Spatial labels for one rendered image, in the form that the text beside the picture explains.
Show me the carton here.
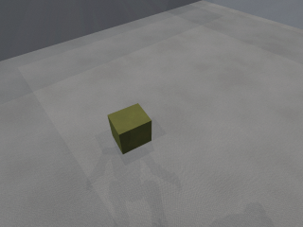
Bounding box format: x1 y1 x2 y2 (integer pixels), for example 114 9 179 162
107 103 152 154

